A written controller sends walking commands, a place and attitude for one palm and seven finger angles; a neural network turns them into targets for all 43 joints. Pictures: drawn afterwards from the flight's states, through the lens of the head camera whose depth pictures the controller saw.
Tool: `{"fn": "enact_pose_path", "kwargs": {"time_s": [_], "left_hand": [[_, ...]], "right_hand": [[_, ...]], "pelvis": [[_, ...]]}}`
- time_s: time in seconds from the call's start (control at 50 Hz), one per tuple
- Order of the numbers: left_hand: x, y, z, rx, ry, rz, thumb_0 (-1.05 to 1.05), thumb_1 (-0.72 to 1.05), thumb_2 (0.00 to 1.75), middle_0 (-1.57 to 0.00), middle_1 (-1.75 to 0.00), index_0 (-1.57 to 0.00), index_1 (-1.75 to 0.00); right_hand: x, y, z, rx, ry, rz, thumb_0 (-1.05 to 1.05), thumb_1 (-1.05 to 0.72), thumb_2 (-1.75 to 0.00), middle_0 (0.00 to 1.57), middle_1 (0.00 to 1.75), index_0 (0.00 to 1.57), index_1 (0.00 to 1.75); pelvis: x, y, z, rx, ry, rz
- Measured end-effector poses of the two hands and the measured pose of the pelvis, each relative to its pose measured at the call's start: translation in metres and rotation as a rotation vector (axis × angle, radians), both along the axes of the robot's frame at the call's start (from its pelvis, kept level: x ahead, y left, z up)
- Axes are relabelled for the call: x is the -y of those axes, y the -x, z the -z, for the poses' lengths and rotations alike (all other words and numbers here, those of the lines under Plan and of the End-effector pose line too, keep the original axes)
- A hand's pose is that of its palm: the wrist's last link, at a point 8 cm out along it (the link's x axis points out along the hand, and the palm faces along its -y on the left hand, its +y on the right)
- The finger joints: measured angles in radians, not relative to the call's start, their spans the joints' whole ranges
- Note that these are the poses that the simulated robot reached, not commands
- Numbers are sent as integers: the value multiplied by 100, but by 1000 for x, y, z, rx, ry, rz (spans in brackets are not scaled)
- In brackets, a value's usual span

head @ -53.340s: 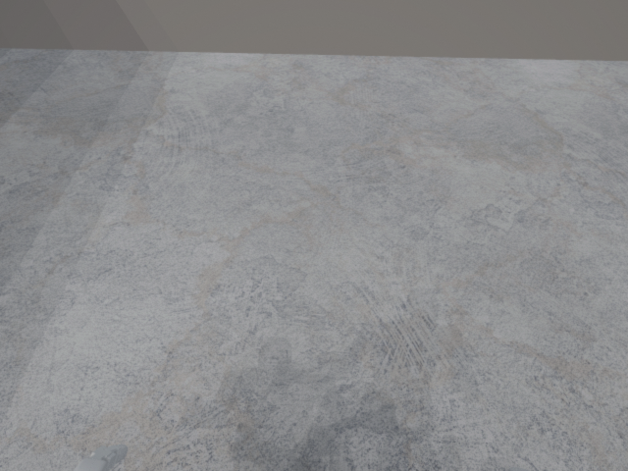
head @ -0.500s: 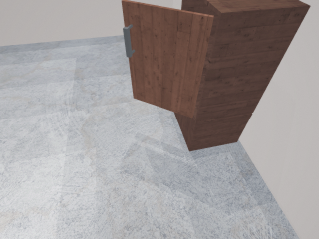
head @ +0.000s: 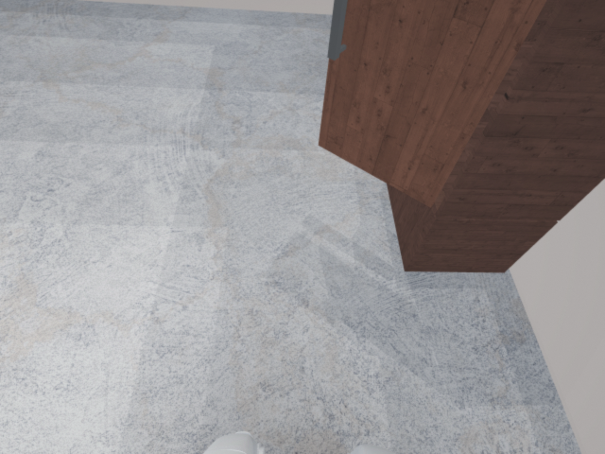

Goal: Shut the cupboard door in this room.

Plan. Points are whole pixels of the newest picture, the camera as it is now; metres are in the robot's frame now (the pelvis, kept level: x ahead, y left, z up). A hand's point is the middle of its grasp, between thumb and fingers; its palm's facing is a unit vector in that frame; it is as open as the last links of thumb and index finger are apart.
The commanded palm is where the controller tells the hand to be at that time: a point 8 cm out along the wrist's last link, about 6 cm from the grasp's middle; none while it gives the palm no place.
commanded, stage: walk to a spot facing it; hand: left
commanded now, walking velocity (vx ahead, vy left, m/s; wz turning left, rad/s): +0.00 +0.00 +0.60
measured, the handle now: (342, 24) +1.01 -0.06 +0.04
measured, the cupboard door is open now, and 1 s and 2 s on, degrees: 52 52 52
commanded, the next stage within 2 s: turn to face it in 1.54 s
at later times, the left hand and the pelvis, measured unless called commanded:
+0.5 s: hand out of the picture +0.01 +0.17 -0.13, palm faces +0.29 -0.91 -0.29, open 7.4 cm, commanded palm none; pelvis -0.01 -0.05 +0.02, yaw +19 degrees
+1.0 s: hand out of the picture +0.00 +0.26 -0.14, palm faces +0.59 -0.78 -0.22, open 7.4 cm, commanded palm none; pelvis +0.07 +0.05 +0.02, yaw +36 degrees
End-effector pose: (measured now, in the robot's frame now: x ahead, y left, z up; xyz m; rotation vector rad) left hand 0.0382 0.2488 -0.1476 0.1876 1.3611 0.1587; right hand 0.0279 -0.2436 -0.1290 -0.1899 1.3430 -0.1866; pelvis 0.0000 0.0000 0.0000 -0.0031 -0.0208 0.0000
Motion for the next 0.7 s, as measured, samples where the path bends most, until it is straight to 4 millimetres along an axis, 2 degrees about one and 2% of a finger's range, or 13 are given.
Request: {"fn": "enact_pose_path", "kwargs": {"time_s": [0.08,0.16,0.26,0.32,0.36,0.42,0.52,0.62,0.7], "left_hand": [[-11,-3,-17,39,-15,-35,1,90,90,-20,-30,-20,-29],[-15,-11,-31,112,-35,-61,1,90,90,-20,-30,-20,-29],[-7,-18,-42,188,-57,-99,1,91,90,-20,-30,-19,-29],[4,-13,-46,224,-72,-130,1,90,90,-20,-30,-19,-29],[11,-3,-45,242,-95,-150,0,90,90,-20,-30,-20,-29],[24,22,-48,199,-103,-195,0,90,90,-20,-30,-20,-29],[38,55,-50,145,-82,-282,1,90,90,-20,-30,-20,-30],[42,90,-42,133,-49,-406,1,90,90,-20,-30,-20,-30],[38,132,-28,72,-21,-522,1,90,90,-20,-30,-20,-30]], "right_hand": [[-7,0,-9,-22,1,-44,0,-91,-89,21,30,20,30],[-4,-4,-14,-32,1,-83,1,-91,-89,21,30,20,30],[13,-18,-15,-18,4,-130,1,-91,-89,21,30,20,30],[28,-32,-10,-3,1,-162,1,-91,-89,21,30,20,30],[39,-45,-3,14,-4,-179,1,-91,-89,21,30,20,30],[49,-66,-3,36,-1,-220,1,-91,-89,21,30,20,30],[46,-94,-13,60,-12,-302,1,-91,-90,20,30,20,30],[17,-126,-17,38,-15,-440,1,-91,-90,20,30,19,30],[-31,-167,-20,75,-17,-566,1,-91,-90,20,30,19,30]], "pelvis": [[-3,5,-12,-26,14,-45],[0,8,-19,-43,28,-90],[15,12,-21,-50,34,-158],[29,14,-18,-52,27,-201],[40,14,-11,-61,-1,-220],[44,15,-14,-45,0,-270],[45,9,-21,-41,-14,-352],[36,0,-21,-42,-18,-451],[17,-7,-16,-44,-12,-513]]}}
